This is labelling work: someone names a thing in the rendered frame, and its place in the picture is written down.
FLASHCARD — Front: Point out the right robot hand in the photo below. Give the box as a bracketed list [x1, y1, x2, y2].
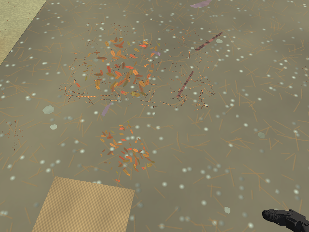
[262, 209, 309, 232]

